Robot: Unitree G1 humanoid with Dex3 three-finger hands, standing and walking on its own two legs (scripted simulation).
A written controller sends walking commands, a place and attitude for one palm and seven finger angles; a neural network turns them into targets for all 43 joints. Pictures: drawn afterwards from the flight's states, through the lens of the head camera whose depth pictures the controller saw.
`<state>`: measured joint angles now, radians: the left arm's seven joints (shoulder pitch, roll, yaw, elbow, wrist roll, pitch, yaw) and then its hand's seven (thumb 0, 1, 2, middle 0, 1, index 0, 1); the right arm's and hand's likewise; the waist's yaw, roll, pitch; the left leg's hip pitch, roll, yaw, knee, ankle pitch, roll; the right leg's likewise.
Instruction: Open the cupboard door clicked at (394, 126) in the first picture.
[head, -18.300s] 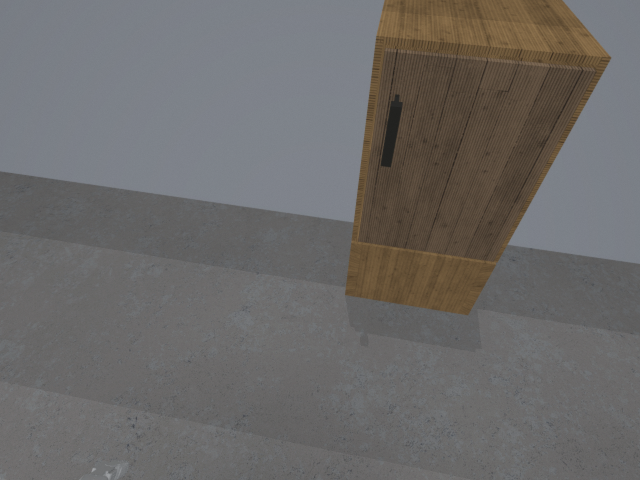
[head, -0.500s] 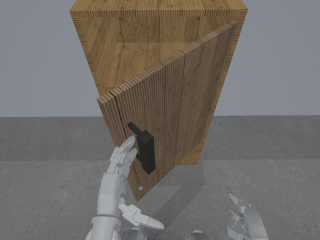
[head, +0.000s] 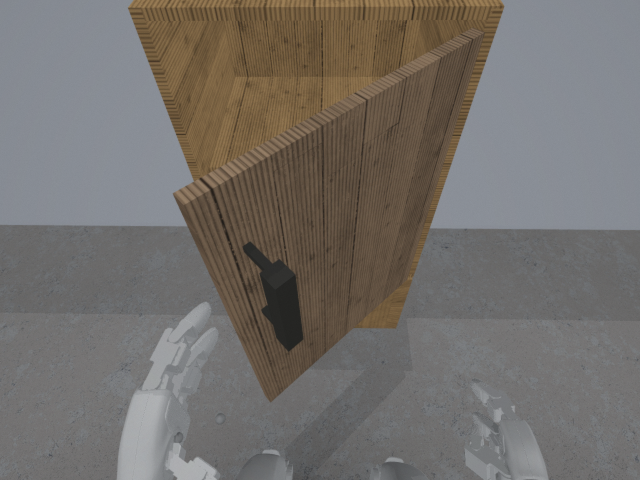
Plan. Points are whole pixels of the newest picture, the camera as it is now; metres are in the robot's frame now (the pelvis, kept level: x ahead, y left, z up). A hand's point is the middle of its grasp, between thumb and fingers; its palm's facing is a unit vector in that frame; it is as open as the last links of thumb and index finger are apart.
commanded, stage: slide the hand sideways off the handle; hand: left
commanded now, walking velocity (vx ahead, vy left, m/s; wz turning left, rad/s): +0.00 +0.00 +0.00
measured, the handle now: (272, 298) +0.31 +0.08 +0.07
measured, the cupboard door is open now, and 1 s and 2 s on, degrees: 44 44 44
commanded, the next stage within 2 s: draw the hand back to the body in 0.02 s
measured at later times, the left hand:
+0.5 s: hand (156, 403) +0.18 +0.16 +0.12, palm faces +0.02 -1.00 -0.05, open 16.4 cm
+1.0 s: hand (25, 347) +0.20 +0.25 +0.18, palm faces +0.27 -0.88 -0.38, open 13.0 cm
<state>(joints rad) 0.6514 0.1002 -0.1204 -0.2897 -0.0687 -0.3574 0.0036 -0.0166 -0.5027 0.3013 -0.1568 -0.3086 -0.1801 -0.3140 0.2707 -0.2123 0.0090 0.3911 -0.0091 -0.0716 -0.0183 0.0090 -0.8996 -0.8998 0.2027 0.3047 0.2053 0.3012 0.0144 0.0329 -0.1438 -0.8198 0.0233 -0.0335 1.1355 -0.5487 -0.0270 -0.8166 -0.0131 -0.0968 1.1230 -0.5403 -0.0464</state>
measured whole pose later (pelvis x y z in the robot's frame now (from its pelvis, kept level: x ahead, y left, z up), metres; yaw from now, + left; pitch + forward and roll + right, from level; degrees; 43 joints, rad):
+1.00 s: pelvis +0.02 +0.04 +0.07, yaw -1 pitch +0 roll -1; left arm 0.60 0.31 0.13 -0.48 -0.02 -0.02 0.12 -0.01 0.04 0.53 -0.17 -0.30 -0.17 -0.30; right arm 0.27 -0.21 0.07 0.52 0.01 -0.14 -0.11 0.01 -0.90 -0.90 0.20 0.30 0.21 0.30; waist 0.06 0.06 -0.05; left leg -0.30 0.00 0.01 0.69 -0.39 0.03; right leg -0.28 -0.02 -0.06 0.64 -0.35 0.01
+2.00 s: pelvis +0.00 +0.01 +0.09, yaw -2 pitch -2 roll -1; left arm 0.49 0.37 0.38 -0.39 -0.04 -0.14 0.10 0.01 0.89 0.90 -0.20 -0.30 -0.21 -0.30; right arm 0.15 -0.24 0.01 0.60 0.00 -0.06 -0.08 0.01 -0.90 -0.90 0.20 0.30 0.21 0.30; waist 0.03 0.06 0.04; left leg -0.17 0.04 0.02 0.44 -0.24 -0.01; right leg -0.15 0.03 -0.05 0.37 -0.19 -0.03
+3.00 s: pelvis -0.17 +0.03 +0.07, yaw -6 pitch +4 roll -1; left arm 0.52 0.43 0.39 -0.57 -0.04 -0.21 0.14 0.01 0.88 0.90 -0.20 -0.31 -0.21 -0.30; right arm 0.11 -0.18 0.03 0.66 -0.01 -0.12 -0.06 0.01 -0.90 -0.90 0.21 0.31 0.21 0.30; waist 0.04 -0.01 0.04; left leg -0.58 0.04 0.02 0.63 -0.22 -0.01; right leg -0.11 0.05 0.01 0.46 -0.43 -0.03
